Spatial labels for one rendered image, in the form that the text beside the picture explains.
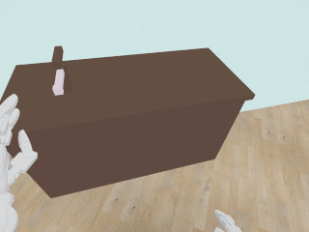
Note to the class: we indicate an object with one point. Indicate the right robot hand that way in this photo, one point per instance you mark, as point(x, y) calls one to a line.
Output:
point(227, 222)

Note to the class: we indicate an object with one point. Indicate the tap lever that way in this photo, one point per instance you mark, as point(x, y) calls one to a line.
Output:
point(59, 83)

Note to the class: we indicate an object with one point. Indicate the counter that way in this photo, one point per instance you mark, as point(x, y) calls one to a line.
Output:
point(123, 117)

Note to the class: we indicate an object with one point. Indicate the robot left forearm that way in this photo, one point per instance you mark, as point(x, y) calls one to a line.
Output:
point(8, 215)

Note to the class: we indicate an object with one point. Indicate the left robot hand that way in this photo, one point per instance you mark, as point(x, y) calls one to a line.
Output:
point(22, 161)

